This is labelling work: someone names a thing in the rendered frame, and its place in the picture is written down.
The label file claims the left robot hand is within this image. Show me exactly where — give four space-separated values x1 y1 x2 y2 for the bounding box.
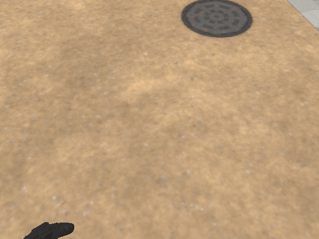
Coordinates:
23 222 75 239

